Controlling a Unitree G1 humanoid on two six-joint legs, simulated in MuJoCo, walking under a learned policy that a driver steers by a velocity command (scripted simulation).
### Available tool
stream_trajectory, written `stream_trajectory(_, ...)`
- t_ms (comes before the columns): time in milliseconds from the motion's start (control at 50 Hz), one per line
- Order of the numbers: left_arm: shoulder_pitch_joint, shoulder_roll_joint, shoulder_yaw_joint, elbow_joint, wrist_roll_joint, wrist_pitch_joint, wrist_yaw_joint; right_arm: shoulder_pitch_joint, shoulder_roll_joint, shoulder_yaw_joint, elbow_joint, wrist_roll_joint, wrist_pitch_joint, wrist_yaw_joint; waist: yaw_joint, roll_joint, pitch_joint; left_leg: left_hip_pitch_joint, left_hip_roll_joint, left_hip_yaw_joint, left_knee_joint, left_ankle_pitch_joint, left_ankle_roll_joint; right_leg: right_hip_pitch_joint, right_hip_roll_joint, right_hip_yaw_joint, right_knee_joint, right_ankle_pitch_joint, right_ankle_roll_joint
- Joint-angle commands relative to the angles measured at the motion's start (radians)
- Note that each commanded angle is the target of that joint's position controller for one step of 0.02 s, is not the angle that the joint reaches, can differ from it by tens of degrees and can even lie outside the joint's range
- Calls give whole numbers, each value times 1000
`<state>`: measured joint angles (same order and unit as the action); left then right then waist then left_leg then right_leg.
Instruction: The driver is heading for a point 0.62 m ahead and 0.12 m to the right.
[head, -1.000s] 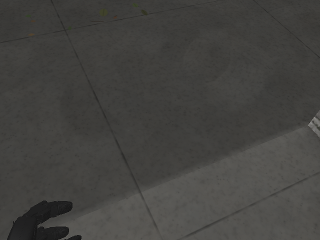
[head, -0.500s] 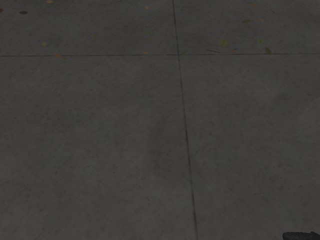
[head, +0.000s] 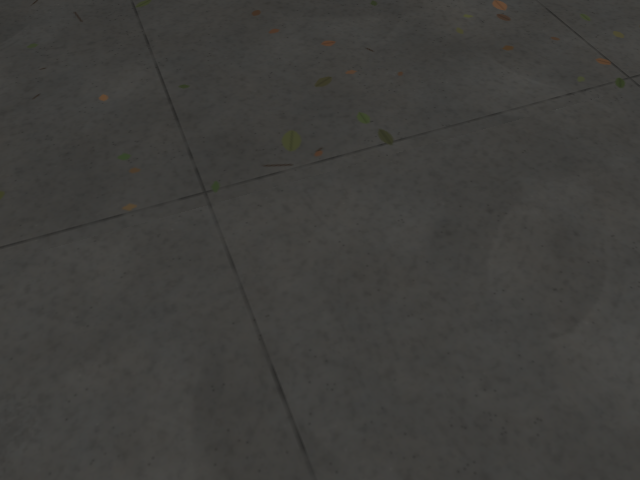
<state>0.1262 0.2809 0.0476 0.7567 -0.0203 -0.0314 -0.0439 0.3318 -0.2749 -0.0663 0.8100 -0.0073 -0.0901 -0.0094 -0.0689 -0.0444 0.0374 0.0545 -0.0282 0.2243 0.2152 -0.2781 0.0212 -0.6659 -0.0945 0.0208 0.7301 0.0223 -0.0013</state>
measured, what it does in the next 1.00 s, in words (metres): walks ahead, turning right: right foot, then left foot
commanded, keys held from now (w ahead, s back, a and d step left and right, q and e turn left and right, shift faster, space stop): w+e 0.48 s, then w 0.14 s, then no key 0.38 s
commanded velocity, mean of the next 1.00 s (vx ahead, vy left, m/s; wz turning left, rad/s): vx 0.40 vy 0.00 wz -0.38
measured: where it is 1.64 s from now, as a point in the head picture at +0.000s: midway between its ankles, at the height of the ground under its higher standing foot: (366, 454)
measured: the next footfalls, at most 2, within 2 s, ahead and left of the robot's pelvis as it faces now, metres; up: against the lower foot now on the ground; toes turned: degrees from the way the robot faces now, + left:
right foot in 0.14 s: +0.25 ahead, -0.12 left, +0.00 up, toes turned -7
left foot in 0.62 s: +0.57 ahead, +0.01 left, +0.00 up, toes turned -23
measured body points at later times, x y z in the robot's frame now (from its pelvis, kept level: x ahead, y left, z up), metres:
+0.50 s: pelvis +0.29 -0.05 +0.00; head +0.32 -0.08 +0.45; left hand +0.42 +0.21 -0.10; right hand +0.44 -0.35 -0.08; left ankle +0.52 +0.07 -0.69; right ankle +0.21 -0.11 -0.74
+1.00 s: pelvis +0.50 -0.08 +0.00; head +0.53 -0.09 +0.45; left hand +0.76 +0.08 -0.10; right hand +0.48 -0.36 -0.13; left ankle +0.54 +0.02 -0.74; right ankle +0.52 -0.23 -0.73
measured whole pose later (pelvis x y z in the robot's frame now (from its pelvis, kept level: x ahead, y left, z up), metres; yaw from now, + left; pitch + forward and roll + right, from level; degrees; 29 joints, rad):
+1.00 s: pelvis +0.50 -0.08 +0.00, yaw -23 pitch +1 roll +2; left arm 0.13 0.26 0.03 0.70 0.01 0.01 0.02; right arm 0.23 -0.25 -0.03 0.84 0.00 -0.05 0.02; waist -0.04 -0.03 0.04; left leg -0.19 -0.05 0.02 0.40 -0.22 0.03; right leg -0.38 -0.03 0.07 0.53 -0.11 0.02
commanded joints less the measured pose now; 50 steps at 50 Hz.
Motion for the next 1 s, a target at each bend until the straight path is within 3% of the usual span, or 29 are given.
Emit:
stream_trajectory(20, -126, 44, 2, -115, 0, -14, -21, -4, -178, -48, -39, 17, 5, -8, -7, 77, 75, 11, 317, -57, -47, 429, 132, -42, 0, -37, -74, -28, -34)
stream_trajectory(80, -90, 79, 20, -137, -2, -9, -30, -22, -215, -58, -40, 26, 30, -16, 43, 118, 12, 74, 322, -19, 112, 840, 100, 70, 74, -115, -89, -164, -90)
stream_trajectory(120, 125, 151, 63, -95, -8, -2, -19, -50, -229, -60, -49, 33, 47, -22, 172, 124, -115, 13, 282, 13, 422, 1009, 61, 366, 159, -150, -134, -183, -147)
stream_trajectory(140, 287, 220, 98, -56, -7, 8, 0, -44, -207, -49, -60, 25, 41, -26, 248, 66, -200, -192, 240, 13, 696, 786, 17, 662, 131, -42, -170, -145, -191)
stream_trajectory(160, 276, 337, 117, -58, -14, 8, 15, 61, -48, -2, -112, -18, 17, -10, 123, -224, -264, -662, 40, -45, 1073, -211, -60, 1006, -138, 500, -225, -240, -372)
stream_trajectory(180, 294, 282, 96, -97, -4, -10, 9, -8, -98, 2, -127, 13, -26, 4, 177, -120, -431, -792, -22, -308, 1215, -341, -51, 1095, -240, 847, -405, -409, -453)
stream_trajectory(200, 262, 220, 80, -90, 3, -25, 6, -124, -159, -14, -159, 54, -48, 13, 202, -53, -290, -880, 33, -338, 1201, -245, -27, 1012, -221, 719, -452, -370, -391)
stream_trajectory(220, 207, 190, 71, -92, -2, -34, 7, -149, -152, -9, -169, 49, -60, 9, 160, 12, -184, -864, 78, -330, 1113, -152, -10, 866, -178, 592, -450, -287, -353)
stream_trajectory(240, 139, 155, 61, -103, -3, -36, 8, -149, -152, -12, -157, 20, -61, 1, 114, 53, -119, -804, 112, -325, 1023, -101, -14, 724, -136, 488, -449, -164, -324)
stream_trajectory(280, 86, 127, 50, -131, 16, -38, 16, -114, -162, -23, -151, -2, -40, 0, 60, 21, -94, -683, 138, -331, 939, -45, -32, 575, -90, 396, -484, -4, -314)
stream_trajectory(320, 97, 143, 54, -124, 9, -41, 27, -111, -131, -16, -153, -10, -21, 0, 50, 26, -77, -660, 136, -304, 852, -20, -63, 500, -70, 329, -500, 102, -316)
stream_trajectory(380, 140, 176, 63, -106, 2, -35, 48, -214, -90, 1, -185, -13, -10, 0, 80, 14, -41, -658, 107, -278, 645, 152, -98, 435, -13, 246, -500, 116, -277)
stream_trajectory(440, 181, 180, 64, -92, -4, -21, 58, -323, -68, 13, -207, -3, -18, 12, 129, -25, -37, -578, 53, -267, 420, 337, -103, 406, 30, 223, -476, 11, -225)
stream_trajectory(500, 230, 177, 62, -70, -8, -12, 62, -381, -89, 8, -223, 13, -29, 27, 153, -41, -37, -553, 33, -284, 320, 366, -90, 467, -5, 288, -434, -65, -211)
stream_trajectory(540, 248, 160, 57, -57, -5, -9, 65, -377, -110, 0, -221, 12, -39, 37, 150, -54, -39, -550, 39, -297, 280, 333, -62, 545, -43, 336, -384, -78, -201)
stream_trajectory(580, 241, 161, 58, -50, 2, -6, 64, -330, -127, -10, -211, 11, -47, 39, 120, -85, -36, -501, 39, -283, 260, 252, -23, 586, -68, 364, -335, -3, -186)
stream_trajectory(600, 225, 149, 54, -53, 3, -5, 62, -253, -142, -22, -191, 7, -51, 34, 75, -86, -65, -396, 23, -258, 217, 247, 7, 587, -38, 348, -263, 105, -168)
stream_trajectory(620, 220, 113, 39, -61, 11, -8, 57, -140, -176, -36, -173, -6, -56, 28, 20, -60, -166, -200, 85, -305, 236, 261, 59, 543, 12, 304, -94, 138, -139)
stream_trajectory(640, 276, 65, 20, -80, 29, -12, 60, -12, -250, -52, -166, -26, -57, 25, 1, 100, -314, 90, 269, -536, 279, 368, 154, 361, 114, 223, 203, -96, -84)
stream_trajectory(660, 401, 41, 10, -71, -2, -20, 61, 48, -274, -64, -113, -19, -42, 38, 44, 394, -371, 275, 436, -945, 159, 284, 304, 60, 227, 152, 487, -624, -15)
stream_trajectory(680, 349, 140, 28, -53, -10, -20, 65, 21, -176, -39, -129, 10, -40, 42, 19, 236, -278, 211, 423, -940, 131, 217, 275, -23, 172, 211, 580, -615, -6)
stream_trajectory(700, 235, 173, 39, -70, -6, -14, 67, -48, -129, -23, -143, 8, -33, 39, 7, 139, -173, 89, 388, -764, 145, 363, 241, -27, 145, 190, 599, -545, 6)
stream_trajectory(720, 175, 164, 38, -85, 9, -8, 70, -99, -104, -8, -149, -1, -28, 41, 25, 74, -122, -24, 343, -636, 147, 564, 225, 3, 117, 157, 571, -511, 19)
stream_trajectory(740, 149, 150, 40, -98, 22, -3, 69, -131, -86, 0, -141, -3, -27, 43, 51, 68, -92, -101, 310, -554, 144, 696, 215, 32, 83, 141, 502, -485, 25)
stream_trajectory(780, 179, 86, 26, -90, 20, 9, 64, -158, -61, 12, -117, -9, -28, 43, 94, 132, -96, -191, 242, -441, 111, 794, 191, 140, 51, 100, 342, -444, 39)
stream_trajectory(840, 168, 34, 5, -90, 23, 19, 67, -183, -114, 1, -87, -7, -13, 32, 104, 165, -141, -241, 221, -351, 100, 897, 205, 265, 54, 47, 111, -359, 65)
stream_trajectory(900, 121, 54, 7, -89, 21, 28, 66, -163, -145, -5, -59, 4, 9, 24, 78, 162, -172, -240, 221, -324, 95, 798, 192, 356, 68, 25, -34, -204, 61)
stream_trajectory(960, 72, 69, 15, -97, 26, 35, 64, -168, -136, 3, -36, 11, 23, 23, 76, 150, -138, -260, 220, -338, 111, 580, 172, 419, 74, 20, -162, -142, 31)
stream_trajectory(1000, 56, 79, 20, -102, 40, 33, 66, -155, -104, 17, -18, 17, 26, 24, 89, 124, -109, -298, 179, -342, 143, 366, 112, 515, 65, 34, -323, -4, -8)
